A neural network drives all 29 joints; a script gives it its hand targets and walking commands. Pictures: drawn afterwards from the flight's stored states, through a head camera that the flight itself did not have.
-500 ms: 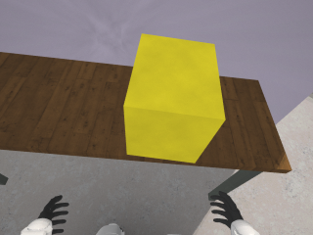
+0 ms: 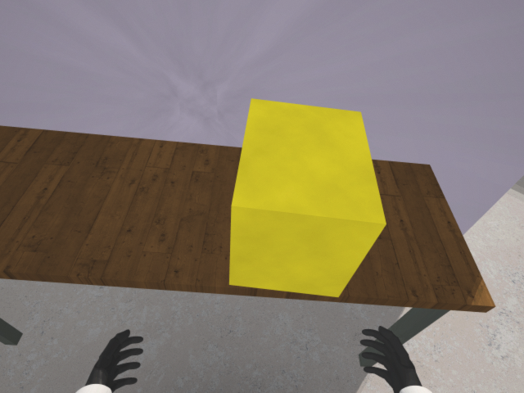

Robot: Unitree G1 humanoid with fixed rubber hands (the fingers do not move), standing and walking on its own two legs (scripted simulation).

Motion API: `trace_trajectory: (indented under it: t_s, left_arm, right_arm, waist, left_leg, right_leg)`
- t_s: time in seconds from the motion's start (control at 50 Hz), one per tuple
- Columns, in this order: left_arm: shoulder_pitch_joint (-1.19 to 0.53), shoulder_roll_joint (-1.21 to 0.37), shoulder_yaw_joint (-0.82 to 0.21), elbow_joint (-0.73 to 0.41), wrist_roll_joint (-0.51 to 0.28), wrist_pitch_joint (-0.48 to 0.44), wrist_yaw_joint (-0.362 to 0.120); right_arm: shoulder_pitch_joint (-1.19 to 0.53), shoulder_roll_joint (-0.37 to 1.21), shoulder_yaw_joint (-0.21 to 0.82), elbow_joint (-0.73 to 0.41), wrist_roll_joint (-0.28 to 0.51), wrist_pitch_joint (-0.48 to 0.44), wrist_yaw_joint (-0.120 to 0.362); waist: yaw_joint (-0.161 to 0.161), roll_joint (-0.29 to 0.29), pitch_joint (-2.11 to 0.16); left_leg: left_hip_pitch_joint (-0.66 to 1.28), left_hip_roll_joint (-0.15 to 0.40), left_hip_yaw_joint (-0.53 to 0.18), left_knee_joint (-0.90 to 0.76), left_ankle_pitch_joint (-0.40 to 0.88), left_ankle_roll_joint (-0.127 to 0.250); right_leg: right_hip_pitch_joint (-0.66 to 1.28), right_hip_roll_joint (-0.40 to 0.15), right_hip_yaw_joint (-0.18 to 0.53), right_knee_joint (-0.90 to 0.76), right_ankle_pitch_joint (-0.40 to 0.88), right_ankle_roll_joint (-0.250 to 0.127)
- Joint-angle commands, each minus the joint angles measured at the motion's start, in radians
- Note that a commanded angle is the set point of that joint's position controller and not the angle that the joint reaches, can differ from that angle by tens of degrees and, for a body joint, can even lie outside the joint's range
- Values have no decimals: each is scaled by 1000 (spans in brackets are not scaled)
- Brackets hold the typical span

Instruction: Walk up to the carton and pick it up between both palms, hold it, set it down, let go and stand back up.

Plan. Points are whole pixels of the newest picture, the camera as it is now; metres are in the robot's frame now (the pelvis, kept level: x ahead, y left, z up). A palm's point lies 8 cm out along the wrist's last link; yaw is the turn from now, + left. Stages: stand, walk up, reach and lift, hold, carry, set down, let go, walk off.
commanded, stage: reach and lift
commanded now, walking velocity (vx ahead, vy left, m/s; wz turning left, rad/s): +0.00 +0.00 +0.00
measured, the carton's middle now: (295, 198) +0.48 -0.05 -0.01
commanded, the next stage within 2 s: none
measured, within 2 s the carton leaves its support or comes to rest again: neither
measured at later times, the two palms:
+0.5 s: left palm (115, 342) +0.20 +0.23 -0.05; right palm (405, 350) +0.21 -0.22 -0.04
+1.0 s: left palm (125, 295) +0.26 +0.22 -0.02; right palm (400, 313) +0.26 -0.22 -0.01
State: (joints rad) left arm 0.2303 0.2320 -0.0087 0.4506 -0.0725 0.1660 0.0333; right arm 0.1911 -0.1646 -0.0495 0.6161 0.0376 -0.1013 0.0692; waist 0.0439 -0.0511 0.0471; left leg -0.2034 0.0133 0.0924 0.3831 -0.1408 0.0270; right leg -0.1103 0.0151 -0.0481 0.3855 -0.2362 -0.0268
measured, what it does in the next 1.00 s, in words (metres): stands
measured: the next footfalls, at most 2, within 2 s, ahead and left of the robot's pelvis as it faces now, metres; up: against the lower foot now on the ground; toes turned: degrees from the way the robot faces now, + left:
none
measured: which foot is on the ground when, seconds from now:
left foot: down 0.00-1.00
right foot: down 0.00-1.00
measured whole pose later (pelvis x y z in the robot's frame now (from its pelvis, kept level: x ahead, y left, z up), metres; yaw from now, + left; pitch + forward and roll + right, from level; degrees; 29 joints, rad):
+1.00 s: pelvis +0.03 -0.01 +0.00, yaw +0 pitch +0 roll +0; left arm 0.03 0.28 -0.04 0.65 -0.21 -0.39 -0.02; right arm 0.04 -0.16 0.04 0.67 0.23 -0.41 -0.01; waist 0.02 -0.05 -0.02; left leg -0.23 0.02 0.07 0.45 -0.21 0.01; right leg -0.14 0.03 -0.04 0.44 -0.30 -0.04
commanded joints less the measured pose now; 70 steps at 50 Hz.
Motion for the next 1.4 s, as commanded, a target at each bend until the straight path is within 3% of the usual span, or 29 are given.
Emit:
trace_trajectory:
  t_s: [0.0,0.1,0.18,0.24,0.28,0.36,0.46,0.6,0.66,0.8,0.92,1.06,1.1,1.22,1.28,1.38]
  left_arm:
    - [-93,85,11,-109,-9,-78,22]
    - [-66,79,5,-84,-23,-93,10]
    - [-101,81,12,-93,-28,-130,10]
    - [-110,93,8,-93,-39,-171,12]
    - [-115,80,-2,-82,-50,-201,10]
    - [-101,98,3,-83,-48,-253,6]
    - [-97,105,17,-87,-48,-336,-16]
    - [-144,116,-3,-11,-82,-435,-34]
    - [-179,138,-5,-15,-107,-478,-39]
    - [-256,159,10,60,-119,-549,-47]
    - [-330,146,-8,90,-139,-597,-52]
    - [-428,154,6,97,-141,-554,-47]
    - [-501,163,4,83,-149,-529,-39]
    - [-634,145,-5,90,-177,-428,-24]
    - [-704,142,-7,107,-171,-364,-25]
    - [-762,140,19,76,-132,-288,-30]
  right_arm:
    - [-43,-95,-49,-83,0,-44,2]
    - [-64,-89,-47,-118,6,-45,-15]
    - [-91,-107,-56,-155,18,-56,-16]
    - [-94,-94,-45,-175,28,-70,-17]
    - [-89,-87,-36,-183,47,-78,-18]
    - [-69,-77,-8,-159,83,-101,-23]
    - [-58,-91,-6,-149,103,-161,-44]
    - [-114,-96,1,-135,115,-232,-57]
    - [-135,-91,19,-152,128,-259,-65]
    - [-217,-85,43,-97,168,-306,-73]
    - [-293,-80,56,-50,192,-347,-83]
    - [-391,-123,74,-10,222,-336,-90]
    - [-474,-149,58,-6,236,-320,-92]
    - [-592,-163,57,-31,247,-211,-90]
    - [-641,-175,55,28,269,-141,-84]
    - [-717,-206,41,-8,276,-100,-88]
  waist:
    - [-21,71,-94]
    - [-10,27,-53]
    - [-1,49,-64]
    - [1,24,-70]
    - [1,45,-66]
    - [9,64,-93]
    - [-12,71,-169]
    - [-25,43,-131]
    - [-24,17,-143]
    - [-16,36,-156]
    - [-29,50,-196]
    - [-28,54,-233]
    - [-34,61,-246]
    - [-39,39,-279]
    - [-37,69,-260]
    - [-33,48,-348]
  left_leg:
    - [232,22,-71,-56,-11,-43]
    - [246,5,-67,-58,21,-41]
    - [247,0,-68,-56,66,-51]
    - [244,1,-69,-53,44,-43]
    - [232,2,-68,-57,39,-44]
    - [259,2,-75,-26,125,-44]
    - [288,-3,-86,10,238,-55]
    - [233,-1,-91,22,217,-57]
    - [203,-6,-93,33,205,-39]
    - [164,-2,-96,49,172,-41]
    - [155,4,-100,66,182,-43]
    - [162,4,-99,67,204,-48]
    - [170,4,-95,59,178,-52]
    - [183,10,-103,26,100,-35]
    - [220,13,-105,6,96,-41]
    - [291,15,-114,17,238,-44]
  right_leg:
    - [-220,-16,30,-132,-68,-16]
    - [-221,-21,39,-155,-69,-14]
    - [-222,-16,40,-154,-43,-13]
    - [-234,-21,49,-154,-58,-9]
    - [-227,-25,56,-155,-55,-10]
    - [-218,-26,67,-145,23,-9]
    - [-188,-27,71,-123,152,-4]
    - [-179,-27,75,-109,157,8]
    - [-168,-39,91,-88,192,19]
    - [-151,-43,101,-57,187,26]
    - [-152,-35,101,-30,199,25]
    - [-151,-24,93,-31,217,26]
    - [-177,-17,82,-34,166,22]
    - [-228,-23,84,-63,91,14]
    - [-244,-18,79,-86,50,5]
    - [-215,3,65,-94,170,17]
